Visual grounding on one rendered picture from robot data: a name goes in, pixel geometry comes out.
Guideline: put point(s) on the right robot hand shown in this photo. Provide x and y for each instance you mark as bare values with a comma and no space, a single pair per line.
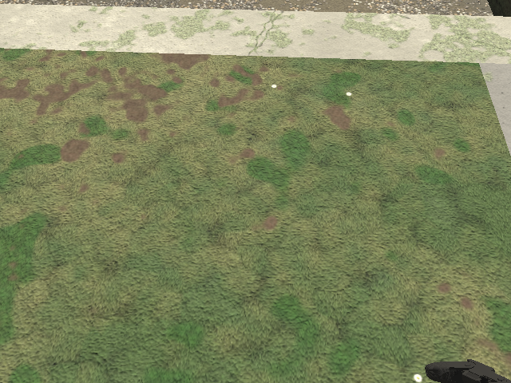
469,371

